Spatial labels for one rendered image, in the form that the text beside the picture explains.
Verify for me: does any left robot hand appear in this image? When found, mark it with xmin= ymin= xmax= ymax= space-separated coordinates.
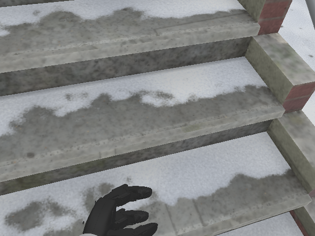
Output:
xmin=83 ymin=184 xmax=158 ymax=236

